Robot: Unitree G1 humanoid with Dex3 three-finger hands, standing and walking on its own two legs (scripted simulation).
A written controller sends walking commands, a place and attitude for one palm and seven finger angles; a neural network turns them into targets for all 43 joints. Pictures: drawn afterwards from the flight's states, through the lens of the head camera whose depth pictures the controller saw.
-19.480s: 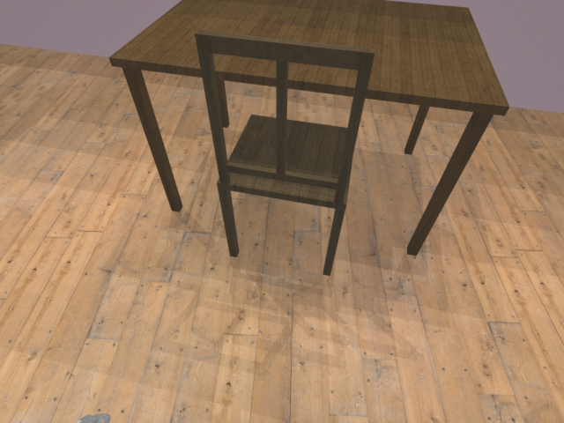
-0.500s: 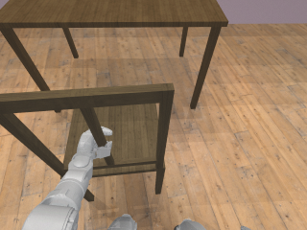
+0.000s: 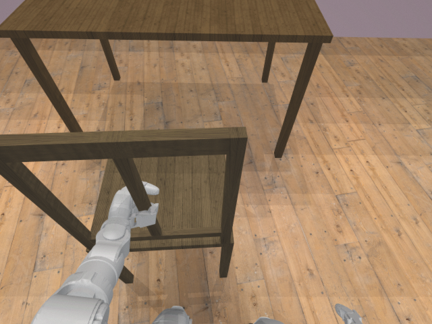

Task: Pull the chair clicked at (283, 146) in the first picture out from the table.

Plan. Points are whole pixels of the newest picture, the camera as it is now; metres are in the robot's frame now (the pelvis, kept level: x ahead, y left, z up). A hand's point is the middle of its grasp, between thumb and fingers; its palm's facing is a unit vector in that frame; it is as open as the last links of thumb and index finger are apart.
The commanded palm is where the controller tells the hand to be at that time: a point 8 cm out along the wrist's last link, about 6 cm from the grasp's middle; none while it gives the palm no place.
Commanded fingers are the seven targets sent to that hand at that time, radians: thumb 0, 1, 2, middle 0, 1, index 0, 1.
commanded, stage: step backward, pulling the chair out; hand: left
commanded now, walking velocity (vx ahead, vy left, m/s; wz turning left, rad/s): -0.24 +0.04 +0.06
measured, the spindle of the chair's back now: (142, 202) +0.35 +0.19 -0.05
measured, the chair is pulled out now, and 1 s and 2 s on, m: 0.49 0.50 0.50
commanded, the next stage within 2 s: stop walking, hand still on the chair in 0.70 s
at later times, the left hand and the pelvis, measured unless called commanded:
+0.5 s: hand (150, 212) +0.33 +0.17 -0.06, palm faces +0.07 -0.98 -0.21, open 6.0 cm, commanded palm +0.34 +0.22 -0.05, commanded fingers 0.00 0.90 0.90 -0.50 -1.45 -0.50 -1.45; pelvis +0.00 +0.00 +0.00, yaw +0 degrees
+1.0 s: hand (150, 213) +0.33 +0.17 -0.06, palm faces +0.09 -0.97 -0.22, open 6.0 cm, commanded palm +0.31 +0.22 -0.03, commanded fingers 0.00 0.90 0.90 -0.50 -1.45 -0.50 -1.45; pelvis +0.01 +0.00 +0.00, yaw +0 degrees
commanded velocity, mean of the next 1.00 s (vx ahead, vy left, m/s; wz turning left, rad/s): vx -0.19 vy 0.01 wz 0.04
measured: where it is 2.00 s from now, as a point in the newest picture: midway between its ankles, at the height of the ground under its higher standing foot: outside the picture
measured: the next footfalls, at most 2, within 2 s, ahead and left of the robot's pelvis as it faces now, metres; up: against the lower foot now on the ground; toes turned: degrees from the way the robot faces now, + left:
none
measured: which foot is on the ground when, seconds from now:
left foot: down 0.00-1.00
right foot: down 0.00-1.00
